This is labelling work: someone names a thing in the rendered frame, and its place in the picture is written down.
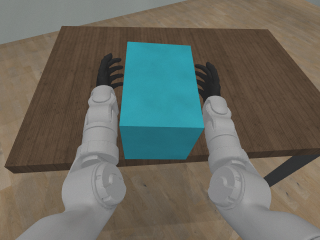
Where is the robot right upper arm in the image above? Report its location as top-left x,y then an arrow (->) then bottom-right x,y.
207,165 -> 320,240

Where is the robot left upper arm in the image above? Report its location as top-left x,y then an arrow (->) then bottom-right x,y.
15,161 -> 127,240

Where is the left robot forearm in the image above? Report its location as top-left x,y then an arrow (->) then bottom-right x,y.
61,85 -> 119,196

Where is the right robot forearm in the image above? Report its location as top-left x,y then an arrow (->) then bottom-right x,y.
202,95 -> 261,176

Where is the carton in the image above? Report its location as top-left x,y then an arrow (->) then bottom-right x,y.
119,41 -> 205,160

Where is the table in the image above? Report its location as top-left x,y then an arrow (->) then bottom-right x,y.
4,26 -> 320,187

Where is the robot right hand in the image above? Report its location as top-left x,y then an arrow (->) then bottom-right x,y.
195,62 -> 221,103

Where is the robot left hand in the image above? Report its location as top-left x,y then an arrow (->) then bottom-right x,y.
96,53 -> 124,89

